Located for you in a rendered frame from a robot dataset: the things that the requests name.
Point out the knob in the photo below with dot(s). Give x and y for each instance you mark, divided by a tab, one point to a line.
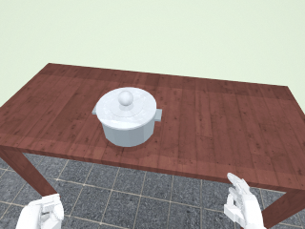
125	98

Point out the robot left hand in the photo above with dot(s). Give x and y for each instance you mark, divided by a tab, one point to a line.
31	216

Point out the pot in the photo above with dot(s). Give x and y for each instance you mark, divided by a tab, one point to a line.
132	137

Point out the robot right hand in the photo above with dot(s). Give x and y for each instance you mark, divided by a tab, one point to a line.
247	210

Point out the lid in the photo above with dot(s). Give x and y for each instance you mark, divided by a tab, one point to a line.
116	116

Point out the table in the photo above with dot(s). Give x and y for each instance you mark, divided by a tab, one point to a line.
208	128

